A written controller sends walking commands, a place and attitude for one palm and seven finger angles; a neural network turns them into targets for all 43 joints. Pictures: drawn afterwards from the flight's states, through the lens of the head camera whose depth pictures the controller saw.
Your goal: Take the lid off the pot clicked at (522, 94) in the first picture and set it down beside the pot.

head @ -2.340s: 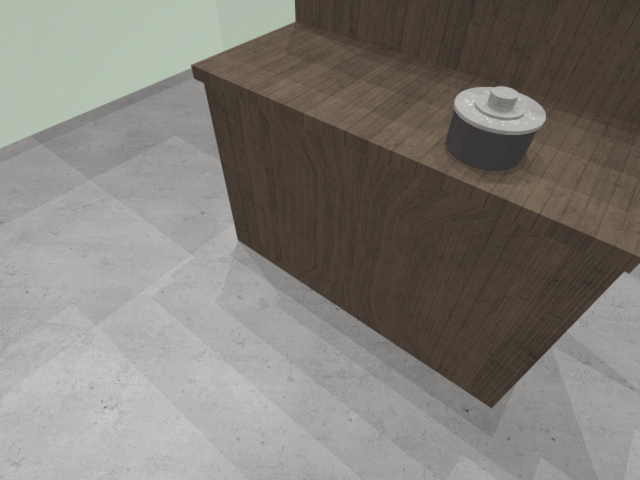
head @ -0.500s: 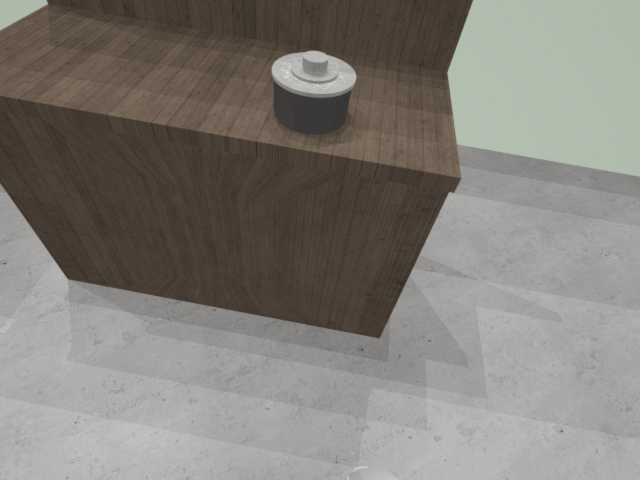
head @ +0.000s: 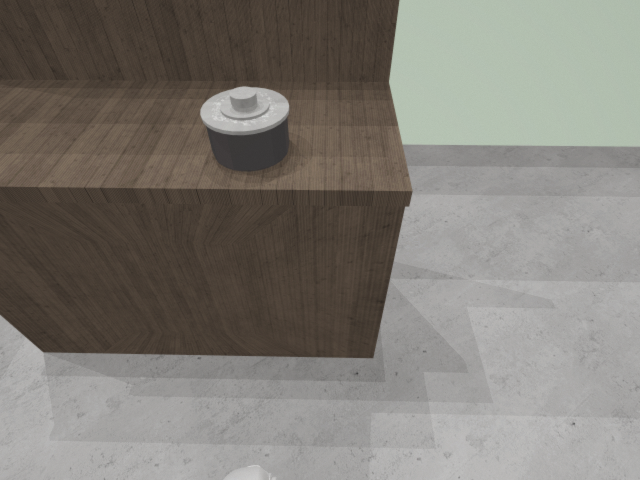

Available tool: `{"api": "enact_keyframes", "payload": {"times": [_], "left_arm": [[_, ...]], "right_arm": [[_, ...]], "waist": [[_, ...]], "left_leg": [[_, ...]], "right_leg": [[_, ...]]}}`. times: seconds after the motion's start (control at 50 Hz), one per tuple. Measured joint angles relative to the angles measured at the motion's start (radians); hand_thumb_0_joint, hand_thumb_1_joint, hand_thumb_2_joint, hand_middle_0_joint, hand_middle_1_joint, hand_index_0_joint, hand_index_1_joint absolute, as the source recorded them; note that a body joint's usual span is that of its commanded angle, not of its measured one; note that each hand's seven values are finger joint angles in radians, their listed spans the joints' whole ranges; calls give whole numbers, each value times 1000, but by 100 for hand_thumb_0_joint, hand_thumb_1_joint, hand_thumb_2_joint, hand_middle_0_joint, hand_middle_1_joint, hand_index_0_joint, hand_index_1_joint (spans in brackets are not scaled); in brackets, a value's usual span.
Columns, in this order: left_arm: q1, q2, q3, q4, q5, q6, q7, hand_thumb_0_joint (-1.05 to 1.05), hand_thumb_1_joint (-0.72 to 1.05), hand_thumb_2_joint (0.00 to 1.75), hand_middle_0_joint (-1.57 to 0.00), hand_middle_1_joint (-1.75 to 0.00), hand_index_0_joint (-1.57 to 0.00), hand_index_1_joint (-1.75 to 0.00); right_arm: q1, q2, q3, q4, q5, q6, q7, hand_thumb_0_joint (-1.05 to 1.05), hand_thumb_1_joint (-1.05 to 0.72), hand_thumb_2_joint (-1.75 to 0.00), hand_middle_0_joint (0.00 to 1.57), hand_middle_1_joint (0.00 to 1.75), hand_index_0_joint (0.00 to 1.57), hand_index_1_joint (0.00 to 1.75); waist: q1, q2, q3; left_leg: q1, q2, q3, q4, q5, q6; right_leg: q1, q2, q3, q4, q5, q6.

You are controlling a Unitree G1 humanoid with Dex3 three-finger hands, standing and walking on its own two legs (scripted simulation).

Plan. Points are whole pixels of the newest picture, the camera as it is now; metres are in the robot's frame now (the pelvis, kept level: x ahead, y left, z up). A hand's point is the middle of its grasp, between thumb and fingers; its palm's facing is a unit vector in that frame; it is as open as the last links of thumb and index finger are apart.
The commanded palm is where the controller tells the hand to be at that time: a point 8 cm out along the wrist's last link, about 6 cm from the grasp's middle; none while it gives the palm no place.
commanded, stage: take the last steps up to it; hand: left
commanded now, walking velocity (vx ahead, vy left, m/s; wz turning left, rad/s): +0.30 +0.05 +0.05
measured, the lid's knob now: (243, 97) +0.76 +0.17 +0.11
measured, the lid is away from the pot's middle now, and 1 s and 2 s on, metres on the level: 0.00 0.00 0.00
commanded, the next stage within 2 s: come to a stop and stand still in 0.54 s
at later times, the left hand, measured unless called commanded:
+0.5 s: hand (165, 445) +0.21 +0.25 -0.17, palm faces +0.06 -0.98 -0.19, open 7.3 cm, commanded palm none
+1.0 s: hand (178, 387) +0.31 +0.26 -0.20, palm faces +0.04 -0.98 -0.19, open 7.3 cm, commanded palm none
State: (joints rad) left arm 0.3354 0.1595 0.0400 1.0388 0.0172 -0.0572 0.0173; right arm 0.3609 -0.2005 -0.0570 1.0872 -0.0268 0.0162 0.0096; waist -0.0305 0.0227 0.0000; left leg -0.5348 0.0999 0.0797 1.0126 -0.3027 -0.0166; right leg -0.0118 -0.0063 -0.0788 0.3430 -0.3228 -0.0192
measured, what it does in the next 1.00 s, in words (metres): walks ahead: left foot, then right foot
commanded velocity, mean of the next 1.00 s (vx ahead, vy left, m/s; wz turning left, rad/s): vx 0.05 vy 0.01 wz -0.01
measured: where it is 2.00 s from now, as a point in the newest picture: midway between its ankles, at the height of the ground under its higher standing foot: outside the picture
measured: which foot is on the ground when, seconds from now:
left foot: up 0.00-0.18, down 0.20-0.66, up 0.68-0.94, down 0.96-1.00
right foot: down 0.00-0.20, up 0.22-0.62, down 0.64-0.98, up 1.00-1.00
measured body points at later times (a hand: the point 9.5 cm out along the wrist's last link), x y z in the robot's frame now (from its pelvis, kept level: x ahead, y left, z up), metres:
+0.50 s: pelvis +0.17 +0.07 +0.00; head +0.18 +0.07 +0.45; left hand +0.21 +0.30 -0.15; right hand +0.19 -0.16 -0.16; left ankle +0.18 +0.15 -0.74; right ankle +0.23 -0.06 -0.69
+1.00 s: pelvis +0.27 +0.08 -0.01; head +0.31 +0.10 +0.43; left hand +0.31 +0.32 -0.18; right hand +0.33 -0.17 -0.16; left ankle +0.31 +0.17 -0.74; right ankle +0.27 -0.06 -0.74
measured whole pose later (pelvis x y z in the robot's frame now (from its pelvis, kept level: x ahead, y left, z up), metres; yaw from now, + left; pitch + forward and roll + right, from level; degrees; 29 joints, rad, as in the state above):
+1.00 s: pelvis +0.27 +0.08 -0.01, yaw -1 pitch -1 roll +0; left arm 0.21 0.18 0.05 1.02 0.01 0.03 0.04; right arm 0.17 -0.18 -0.06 1.01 -0.01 0.03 -0.03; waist 0.01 -0.04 0.10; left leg -0.32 0.00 0.08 0.59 -0.24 0.02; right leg -0.28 -0.08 -0.08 0.63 -0.33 0.03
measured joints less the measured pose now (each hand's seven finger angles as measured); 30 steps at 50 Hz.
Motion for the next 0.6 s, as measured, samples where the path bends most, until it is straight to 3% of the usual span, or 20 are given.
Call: {"api": "enact_keyframes", "payload": {"times": [0.1, 0.18, 0.22, 0.26, 0.32, 0.36, 0.44, 0.6], "left_arm": [[63, -12, -10, 53, 6, 0, 0, 0, 92, 89, -20, -30, -20, -30], [102, -10, -5, 82, 7, 7, -5, 1, 91, 89, -20, -30, -20, -30], [107, -9, 0, 91, -1, 19, -9, 1, 91, 89, -20, -30, -20, -30], [79, 3, 6, 91, -6, 36, -13, 1, 91, 89, -20, -30, -20, -30], [32, 14, 13, 66, -1, 39, -18, 1, 91, 89, -20, -30, -19, -30], [-1, 15, 16, 39, 4, 39, -20, 1, 91, 89, -20, -29, -19, -30], [-47, 1, 16, -17, 6, 43, -21, 1, 91, 90, -20, -29, -19, -30], [-88, -4, 19, -47, 10, 49, -21, 1, 93, 90, -20, -29, -19, -30]], "right_arm": [[-84, 9, 0, -45, 7, -14, 15, 1, -92, -90, 19, 29, 19, 30], [-129, 19, 6, -79, 6, -45, 19, 1, -91, -90, 19, 29, 19, 30], [-142, 18, 7, -96, -4, -71, 9, 1, -91, -90, 19, 29, 20, 30], [-153, 30, 12, -98, -1, -76, -3, 1, -91, -90, 19, 29, 20, 30], [-141, 47, 21, -88, 2, -72, -16, 1, -91, -90, 19, 29, 20, 30], [-125, 52, 20, -74, 4, -74, -29, 1, -93, -90, 20, 29, 20, 30], [-89, 50, 21, -50, 8, -72, -27, 1, -93, -90, 20, 29, 20, 30], [-40, 57, 19, -28, 4, -56, -21, 1, -92, -90, 20, 29, 20, 30]], "waist": [[15, -10, 31], [32, -36, 50], [28, -39, 57], [34, -58, 71], [42, -69, 62], [45, -67, 50], [48, -54, 22], [12, -18, 10]], "left_leg": [[-33, 7, 16, -167, 90, 12], [58, -34, 41, -344, 97, 47], [78, -47, 43, -343, 113, 72], [95, -62, 61, -309, 64, 82], [167, -84, 80, -388, 62, 82], [217, -99, 85, -462, 81, 87], [300, -119, 91, -572, 100, 93], [386, -118, 92, -585, 24, 70]], "right_leg": [[71, -16, 0, -35, -32, 28], [82, -51, -3, 69, -135, 59], [-13, -64, 9, 333, -203, 38], [-160, -54, 62, 667, -195, 5], [-352, -56, 55, 903, -88, -10], [-439, -69, 39, 895, -33, -3], [-518, -93, 15, 720, 17, 18], [-414, -89, 1, 345, 64, 32]]}}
